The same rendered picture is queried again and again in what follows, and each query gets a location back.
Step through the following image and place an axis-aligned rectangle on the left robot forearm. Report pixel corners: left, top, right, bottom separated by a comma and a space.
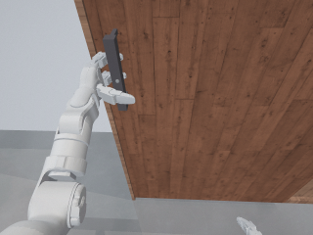
27, 87, 100, 219

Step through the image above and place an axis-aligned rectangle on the handle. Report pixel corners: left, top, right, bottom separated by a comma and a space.
102, 28, 128, 111

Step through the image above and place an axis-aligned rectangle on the wardrobe door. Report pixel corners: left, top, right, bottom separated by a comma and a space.
293, 179, 313, 197
83, 0, 313, 203

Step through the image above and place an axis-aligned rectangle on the robot left hand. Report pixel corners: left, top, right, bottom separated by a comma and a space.
78, 51, 136, 105

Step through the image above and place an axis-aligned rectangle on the left robot upper arm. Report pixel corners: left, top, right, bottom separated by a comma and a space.
0, 181, 87, 235

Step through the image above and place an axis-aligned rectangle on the robot right hand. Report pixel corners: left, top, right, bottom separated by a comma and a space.
237, 216, 262, 235

